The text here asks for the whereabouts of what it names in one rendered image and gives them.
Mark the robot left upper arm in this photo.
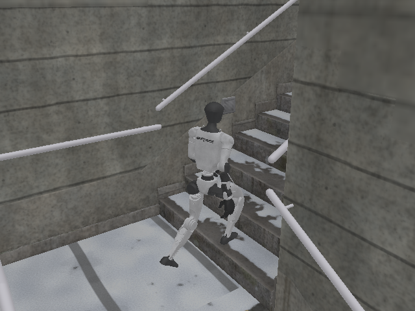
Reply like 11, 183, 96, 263
188, 126, 201, 160

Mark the right robot foot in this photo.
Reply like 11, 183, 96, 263
220, 232, 238, 245

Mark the right robot hand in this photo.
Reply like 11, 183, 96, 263
219, 199, 235, 218

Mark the right robot forearm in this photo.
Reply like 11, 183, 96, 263
220, 163, 232, 200

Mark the robot right upper arm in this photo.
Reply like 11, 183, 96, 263
217, 132, 234, 172

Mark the left robot shin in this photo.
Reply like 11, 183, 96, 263
167, 218, 194, 260

